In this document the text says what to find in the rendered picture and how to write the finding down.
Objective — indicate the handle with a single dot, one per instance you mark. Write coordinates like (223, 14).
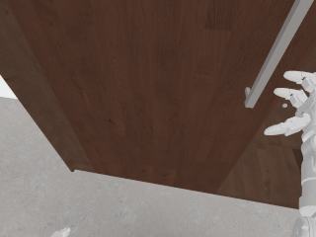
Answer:
(291, 24)

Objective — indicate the right robot forearm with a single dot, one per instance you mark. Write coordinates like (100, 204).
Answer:
(307, 202)

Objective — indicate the wardrobe door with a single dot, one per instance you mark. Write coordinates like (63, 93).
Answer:
(155, 89)
(19, 53)

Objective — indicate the right robot upper arm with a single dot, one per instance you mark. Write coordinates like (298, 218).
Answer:
(304, 227)

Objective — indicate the robot right hand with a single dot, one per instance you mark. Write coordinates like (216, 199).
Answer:
(299, 100)

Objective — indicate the robot left hand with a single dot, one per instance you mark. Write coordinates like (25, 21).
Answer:
(62, 233)

